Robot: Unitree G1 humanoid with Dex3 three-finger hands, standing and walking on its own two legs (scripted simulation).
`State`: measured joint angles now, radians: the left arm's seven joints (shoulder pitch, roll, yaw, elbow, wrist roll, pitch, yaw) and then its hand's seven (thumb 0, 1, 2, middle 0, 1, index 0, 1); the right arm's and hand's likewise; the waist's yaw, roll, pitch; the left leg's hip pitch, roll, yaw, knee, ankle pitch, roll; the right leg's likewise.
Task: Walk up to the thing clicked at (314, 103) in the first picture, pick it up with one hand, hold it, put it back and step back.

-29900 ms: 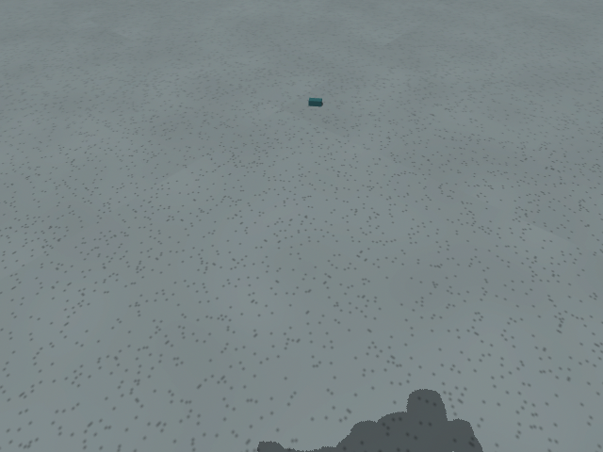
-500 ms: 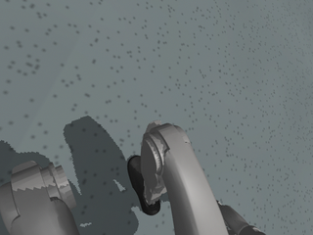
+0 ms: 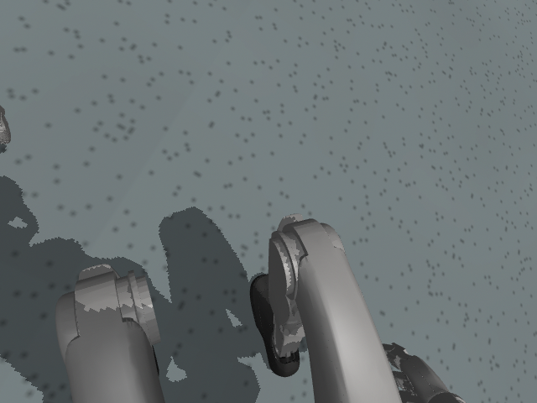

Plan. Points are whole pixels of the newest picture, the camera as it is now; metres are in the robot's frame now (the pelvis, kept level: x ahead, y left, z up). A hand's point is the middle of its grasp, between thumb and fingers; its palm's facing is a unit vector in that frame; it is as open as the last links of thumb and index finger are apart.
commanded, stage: lift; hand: left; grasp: from above
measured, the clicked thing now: out of the picture +0.51 +0.33 -0.19
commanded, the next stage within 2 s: hold in 1.76 s
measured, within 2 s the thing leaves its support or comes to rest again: neither
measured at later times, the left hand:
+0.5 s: hand out of the picture +0.43 +0.33 -0.07, palm faces -0.53 -0.07 -0.85, open 7.1 cm
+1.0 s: hand out of the picture +0.36 +0.29 +0.14, palm faces -0.45 -0.07 -0.89, open 7.5 cm
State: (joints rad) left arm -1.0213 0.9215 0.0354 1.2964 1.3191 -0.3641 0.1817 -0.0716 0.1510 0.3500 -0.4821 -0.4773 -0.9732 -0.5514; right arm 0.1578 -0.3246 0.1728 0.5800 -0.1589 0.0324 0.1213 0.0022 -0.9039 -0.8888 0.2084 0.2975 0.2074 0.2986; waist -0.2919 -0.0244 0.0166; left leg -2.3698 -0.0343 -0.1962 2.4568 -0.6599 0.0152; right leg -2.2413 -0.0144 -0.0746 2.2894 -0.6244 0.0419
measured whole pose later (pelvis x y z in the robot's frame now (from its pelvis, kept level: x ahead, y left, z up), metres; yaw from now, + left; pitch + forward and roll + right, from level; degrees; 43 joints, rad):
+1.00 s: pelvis +0.00 -0.01 +0.21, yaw +8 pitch +27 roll -4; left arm -0.45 0.64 -0.04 0.66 1.00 -0.24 -0.04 -0.08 0.17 0.31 -0.49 -0.44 -1.01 -0.53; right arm 0.15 -0.25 0.00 0.64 0.01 0.09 -0.01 0.01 -0.89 -0.89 0.21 0.30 0.21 0.30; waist -0.10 0.05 -0.17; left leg -1.65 0.02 -0.07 1.78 -0.61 0.00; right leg -1.61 -0.03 -0.01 1.70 -0.57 0.06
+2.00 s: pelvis +0.08 +0.00 +0.41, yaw +8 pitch +10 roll -1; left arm -0.26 0.47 -0.15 0.73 1.03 -0.21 0.00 -0.08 0.16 0.31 -0.50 -0.45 -0.98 -0.52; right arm 0.24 -0.23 -0.04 0.72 0.03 0.02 -0.06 0.01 -0.91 -0.89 0.21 0.30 0.21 0.30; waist -0.04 0.03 -0.10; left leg -0.62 0.04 0.01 0.87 -0.41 -0.01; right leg -0.63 -0.03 0.02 0.82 -0.36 0.04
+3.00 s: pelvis +0.07 -0.02 +0.43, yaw +8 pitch +3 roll +0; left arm -0.19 0.47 -0.18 0.58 1.00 -0.20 -0.08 -0.06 0.13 0.39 -0.48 -0.49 -0.98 -0.58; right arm 0.19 -0.25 -0.03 0.69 0.05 0.06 -0.08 0.01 -0.92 -0.89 0.21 0.30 0.21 0.30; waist -0.01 0.04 -0.05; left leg -0.42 0.03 0.03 0.69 -0.32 -0.02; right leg -0.45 -0.03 0.03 0.69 -0.29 0.03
